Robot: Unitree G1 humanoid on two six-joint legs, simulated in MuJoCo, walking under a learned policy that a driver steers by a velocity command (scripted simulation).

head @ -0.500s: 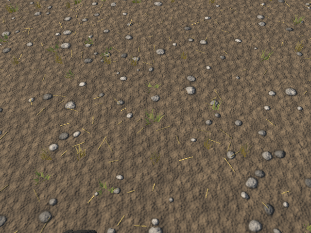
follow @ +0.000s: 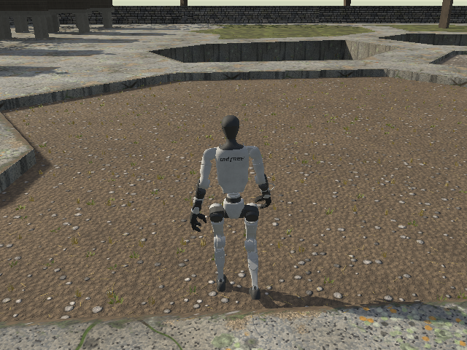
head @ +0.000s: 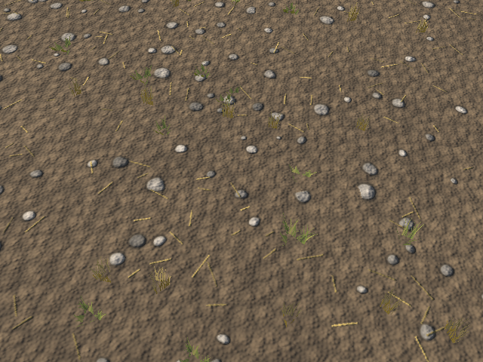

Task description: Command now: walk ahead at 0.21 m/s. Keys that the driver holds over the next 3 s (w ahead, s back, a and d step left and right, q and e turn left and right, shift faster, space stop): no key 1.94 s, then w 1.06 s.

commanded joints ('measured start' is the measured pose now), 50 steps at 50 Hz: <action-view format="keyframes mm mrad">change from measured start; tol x4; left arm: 1 13 75 22 -52 11 18 22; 5 22 4 7 -34 17 52 30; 12 -83 38 17 -35 40 80 34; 14 -91 114 30 -29 23 74 38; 18 -144 45 19 -12 23 47 28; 50 -117 39 5 71 16 55 26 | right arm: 1 77 -96 -24 -10 -10 5 -8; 10 44 -102 -21 59 2 33 -41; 14 154 -82 -16 106 3 42 -43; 50 134 -93 -15 249 8 84 -59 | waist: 1 -15 70 -162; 7 21 127 -181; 11 23 111 -82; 13 10 73 -31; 15 -38 -74 24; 17 -47 -96 25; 29 -33 8 -27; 50 -35 9 23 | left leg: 1 343 269 -264 -162 640 195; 4 176 214 -150 -217 646 191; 6 171 217 -142 -240 529 193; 11 68 165 -157 -301 -160 118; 13 62 120 -158 -277 -292 53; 15 136 31 -65 -236 -236 12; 18 249 25 -33 -160 -94 9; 27 310 39 -31 -125 78 6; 37 315 43 -29 -112 96 -2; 50 298 44 -32 -129 26 -7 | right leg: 1 -197 -102 26 -37 52 6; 4 15 -74 -20 -257 126 6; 12 214 -74 -23 -640 378 -42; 14 196 -116 3 -672 336 -80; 15 86 -103 21 -716 198 -86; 17 29 -100 31 -767 196 -63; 23 128 -82 9 -721 403 -56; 29 164 -72 -6 -696 482 -63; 50 167 -49 -27 -704 416 -54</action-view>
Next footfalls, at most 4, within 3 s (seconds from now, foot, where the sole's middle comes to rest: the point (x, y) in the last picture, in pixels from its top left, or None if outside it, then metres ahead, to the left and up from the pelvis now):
0.26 right None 0.13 -0.14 -0.76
2.66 left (226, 331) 0.54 0.07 -0.76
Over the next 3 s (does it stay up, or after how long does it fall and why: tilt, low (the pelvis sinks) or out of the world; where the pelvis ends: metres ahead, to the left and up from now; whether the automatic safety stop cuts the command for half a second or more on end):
stays up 0.54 -0.02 0.02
